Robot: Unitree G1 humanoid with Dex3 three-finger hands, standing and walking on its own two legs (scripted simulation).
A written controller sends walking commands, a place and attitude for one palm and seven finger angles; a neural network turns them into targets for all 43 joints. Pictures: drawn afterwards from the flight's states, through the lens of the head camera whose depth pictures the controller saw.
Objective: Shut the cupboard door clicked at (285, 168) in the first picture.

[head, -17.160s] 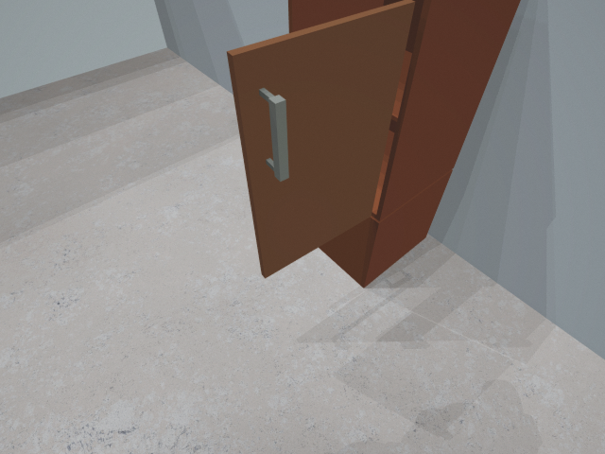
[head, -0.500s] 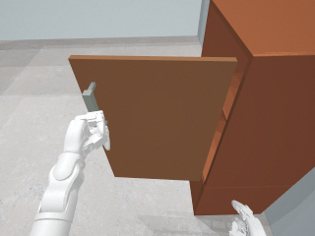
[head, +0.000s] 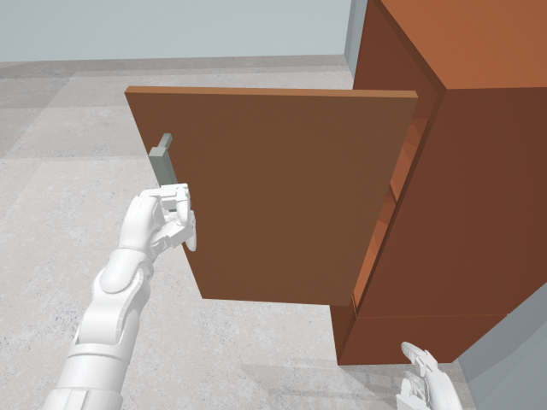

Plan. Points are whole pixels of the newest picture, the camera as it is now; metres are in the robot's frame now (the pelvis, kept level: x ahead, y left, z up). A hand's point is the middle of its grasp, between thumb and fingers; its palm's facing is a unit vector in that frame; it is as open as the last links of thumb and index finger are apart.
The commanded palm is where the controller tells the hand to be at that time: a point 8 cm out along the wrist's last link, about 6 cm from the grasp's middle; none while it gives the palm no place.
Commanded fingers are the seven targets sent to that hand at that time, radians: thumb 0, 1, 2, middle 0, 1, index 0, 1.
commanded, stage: push the door shut along its arc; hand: left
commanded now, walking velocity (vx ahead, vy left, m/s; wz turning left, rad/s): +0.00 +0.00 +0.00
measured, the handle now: (174, 184) +0.42 +0.19 +0.11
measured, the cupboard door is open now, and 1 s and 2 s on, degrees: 86 70 51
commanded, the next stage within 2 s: pull the fist back off the door in 1.68 s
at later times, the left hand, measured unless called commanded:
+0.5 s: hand (197, 198) +0.39 +0.14 +0.12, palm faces -0.17 -0.98 -0.06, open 3.1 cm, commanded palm +0.38 +0.18 +0.12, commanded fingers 0.00 0.90 0.90 -1.30 -1.50 -1.30 -1.50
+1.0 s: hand (235, 167) +0.46 +0.09 +0.11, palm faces -0.34 -0.94 -0.01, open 3.1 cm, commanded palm +0.46 +0.15 +0.12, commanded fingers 0.00 0.90 0.90 -1.30 -1.50 -1.30 -1.50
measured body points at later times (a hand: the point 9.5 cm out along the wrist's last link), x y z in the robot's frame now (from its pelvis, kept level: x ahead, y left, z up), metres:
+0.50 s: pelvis -0.01 +0.01 +0.00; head +0.02 +0.01 +0.45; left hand +0.39 +0.20 +0.12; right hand +0.13 -0.23 -0.10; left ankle -0.01 +0.08 -0.73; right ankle +0.01 -0.07 -0.73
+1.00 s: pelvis +0.00 +0.01 -0.01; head +0.06 +0.01 +0.44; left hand +0.48 +0.15 +0.12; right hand +0.06 -0.25 -0.12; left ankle -0.01 +0.08 -0.73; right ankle +0.01 -0.07 -0.73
